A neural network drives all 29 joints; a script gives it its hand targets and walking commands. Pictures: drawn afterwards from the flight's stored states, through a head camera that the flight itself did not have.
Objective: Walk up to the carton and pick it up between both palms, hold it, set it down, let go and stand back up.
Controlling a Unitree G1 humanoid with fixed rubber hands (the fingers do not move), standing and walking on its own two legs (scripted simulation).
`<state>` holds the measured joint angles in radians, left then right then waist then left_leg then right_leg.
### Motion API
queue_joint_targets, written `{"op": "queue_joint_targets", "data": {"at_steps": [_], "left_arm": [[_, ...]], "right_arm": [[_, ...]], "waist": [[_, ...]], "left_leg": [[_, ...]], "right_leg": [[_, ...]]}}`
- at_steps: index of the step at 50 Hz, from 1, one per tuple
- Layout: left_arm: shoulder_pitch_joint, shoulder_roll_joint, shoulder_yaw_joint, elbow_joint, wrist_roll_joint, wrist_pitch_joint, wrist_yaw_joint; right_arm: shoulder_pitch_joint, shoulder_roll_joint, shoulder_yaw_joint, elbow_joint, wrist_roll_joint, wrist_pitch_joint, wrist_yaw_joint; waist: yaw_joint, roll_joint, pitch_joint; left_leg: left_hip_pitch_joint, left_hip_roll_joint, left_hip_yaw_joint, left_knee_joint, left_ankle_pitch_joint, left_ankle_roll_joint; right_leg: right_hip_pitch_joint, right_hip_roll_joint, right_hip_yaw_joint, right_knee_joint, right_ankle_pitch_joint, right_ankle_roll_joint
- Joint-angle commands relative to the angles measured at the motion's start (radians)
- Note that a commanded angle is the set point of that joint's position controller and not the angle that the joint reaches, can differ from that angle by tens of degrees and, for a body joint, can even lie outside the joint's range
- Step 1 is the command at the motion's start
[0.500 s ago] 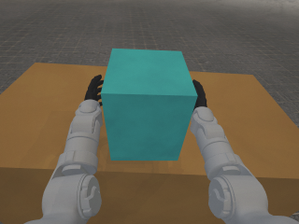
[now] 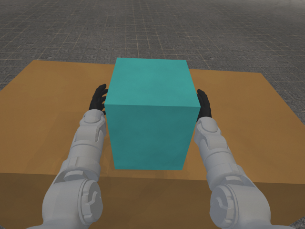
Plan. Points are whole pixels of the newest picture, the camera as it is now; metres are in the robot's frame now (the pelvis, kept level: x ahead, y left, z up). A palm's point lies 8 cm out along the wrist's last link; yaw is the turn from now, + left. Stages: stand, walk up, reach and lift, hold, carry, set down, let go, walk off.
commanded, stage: set down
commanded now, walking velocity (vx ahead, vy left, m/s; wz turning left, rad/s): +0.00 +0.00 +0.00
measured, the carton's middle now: (150, 115) +0.42 -0.01 +0.11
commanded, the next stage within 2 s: none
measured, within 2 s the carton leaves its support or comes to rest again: rests again in 1.64 s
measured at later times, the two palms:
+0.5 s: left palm (100, 118) +0.42 +0.13 +0.10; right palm (201, 125) +0.38 -0.16 +0.10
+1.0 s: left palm (101, 125) +0.41 +0.13 +0.08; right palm (199, 131) +0.38 -0.16 +0.08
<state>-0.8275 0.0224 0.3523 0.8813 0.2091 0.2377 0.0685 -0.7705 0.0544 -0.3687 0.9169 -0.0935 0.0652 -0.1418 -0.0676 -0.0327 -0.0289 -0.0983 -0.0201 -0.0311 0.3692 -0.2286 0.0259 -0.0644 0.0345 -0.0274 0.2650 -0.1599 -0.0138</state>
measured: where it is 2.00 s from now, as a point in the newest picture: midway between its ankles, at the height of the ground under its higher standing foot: outside the picture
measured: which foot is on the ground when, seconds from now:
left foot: down 0.00-1.00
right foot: down 0.00-1.00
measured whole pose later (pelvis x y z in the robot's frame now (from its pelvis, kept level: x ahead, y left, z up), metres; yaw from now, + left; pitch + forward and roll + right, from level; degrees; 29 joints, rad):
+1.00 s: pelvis +0.00 +0.00 +0.00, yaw -1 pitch +4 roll -1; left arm -0.82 0.00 0.42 1.07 0.26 0.01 0.06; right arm -0.70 0.13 -0.61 0.92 -0.35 -0.11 -0.08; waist -0.04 -0.02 -0.06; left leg -0.22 -0.01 0.01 0.37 -0.22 0.03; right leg -0.19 0.03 -0.04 0.28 -0.15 -0.01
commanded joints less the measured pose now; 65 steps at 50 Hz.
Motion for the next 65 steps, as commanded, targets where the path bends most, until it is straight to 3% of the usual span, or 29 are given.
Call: {"op": "queue_joint_targets", "data": {"at_steps": [1, 25, 39, 42, 43, 44, 47, 48, 53, 56, 60, 64, 65], "left_arm": [[-0.793, -0.619, -0.315, -0.169, -0.053, -0.093, -0.16], [-0.754, -0.555, -0.208, -0.056, 0.011, -0.198, -0.156], [-0.712, -0.554, -0.202, -0.029, 0.034, -0.254, -0.158], [-0.749, -0.539, -0.2, -0.012, 0.035, -0.282, -0.154], [-0.75, -0.54, -0.2, -0.015, 0.033, -0.289, -0.153], [-0.741, -0.534, -0.191, -0.002, 0.038, -0.295, -0.153], [-0.716, -0.535, -0.185, 0.051, 0.046, -0.298, -0.157], [-0.691, -0.533, -0.168, 0.06, 0.056, -0.298, -0.161], [-0.722, -0.526, -0.168, 0.013, 0.065, -0.322, -0.16], [-0.714, -0.515, -0.161, 0.033, 0.071, -0.337, -0.169], [-0.707, -0.519, -0.154, 0.047, 0.084, -0.349, -0.166], [-0.682, -0.507, -0.138, 0.077, 0.093, -0.377, -0.162], [-0.693, -0.503, -0.142, 0.077, 0.096, -0.381, -0.161]], "right_arm": [[-0.852, 0.533, 0.305, -0.225, -0.01, -0.099, 0.148], [-0.752, 0.529, 0.169, -0.189, -0.2, -0.192, 0.204], [-0.692, 0.547, 0.162, -0.173, -0.249, -0.247, 0.208], [-0.713, 0.54, 0.159, -0.156, -0.249, -0.262, 0.215], [-0.696, 0.544, 0.147, -0.126, -0.254, -0.261, 0.213], [-0.695, 0.544, 0.15, -0.135, -0.261, -0.267, 0.214], [-0.687, 0.517, 0.106, -0.102, -0.281, -0.274, 0.215], [-0.689, 0.519, 0.115, -0.12, -0.277, -0.278, 0.213], [-0.639, 0.534, 0.082, -0.059, -0.302, -0.287, 0.211], [-0.634, 0.551, 0.079, -0.083, -0.315, -0.299, 0.205], [-0.622, 0.555, 0.074, -0.068, -0.324, -0.309, 0.207], [-0.646, 0.555, 0.088, -0.106, -0.332, -0.336, 0.212], [-0.632, 0.558, 0.07, -0.089, -0.346, -0.333, 0.211]], "waist": [[-0.014, 0.083, -0.593], [0.006, 0.085, -0.671], [0.008, 0.073, -0.673], [0.023, 0.066, -0.713], [0.009, 0.062, -0.686], [0.025, 0.056, -0.697], [0.013, 0.074, -0.656], [0.026, 0.066, -0.648], [0.001, 0.089, -0.647], [-0.002, 0.072, -0.673], [0.01, 0.096, -0.644], [0.036, 0.07, -0.681], [0.018, 0.079, -0.662]], "left_leg": [[0.133, 0.002, 0.057, 0.003, 0.5, -0.124], [0.093, 0.031, 0.084, 0.016, 0.572, -0.119], [0.048, 0.036, 0.091, 0.012, 0.564, -0.106], [0.026, 0.03, 0.104, 0.002, 0.547, -0.11], [0.035, 0.038, 0.101, 0.002, 0.561, -0.114], [0.031, 0.037, 0.104, 0.004, 0.562, -0.111], [0.086, 0.045, 0.098, 0.019, 0.593, -0.125], [0.078, 0.041, 0.103, 0.022, 0.594, -0.118], [0.064, 0.046, 0.103, 0.014, 0.609, -0.13], [-0.007, 0.032, 0.112, 0.001, 0.527, -0.11], [-0.007, 0.032, 0.115, -0.001, 0.519, -0.113], [-0.033, 0.035, 0.122, 0.002, 0.517, -0.102], [-0.039, 0.038, 0.117, -0.002, 0.508, -0.107]], "right_leg": [[0.23, 0.004, -0.045, 0.065, 0.546, 0.048], [0.204, -0.011, -0.057, 0.085, 0.583, 0.043], [0.213, -0.018, -0.054, 0.092, 0.606, 0.044], [0.212, -0.017, -0.058, 0.097, 0.556, 0.049], [0.204, -0.017, -0.057, 0.1, 0.552, 0.056], [0.202, -0.02, -0.055, 0.098, 0.546, 0.058], [0.133, -0.013, -0.062, 0.071, 0.462, 0.046], [0.148, -0.013, -0.062, 0.072, 0.488, 0.045], [0.152, -0.021, -0.063, 0.086, 0.501, 0.056], [0.206, -0.033, -0.058, 0.098, 0.559, 0.06], [0.183, -0.03, -0.063, 0.096, 0.518, 0.057], [0.199, -0.03, -0.061, 0.106, 0.545, 0.057], [0.194, -0.033, -0.059, 0.105, 0.528, 0.059]]}}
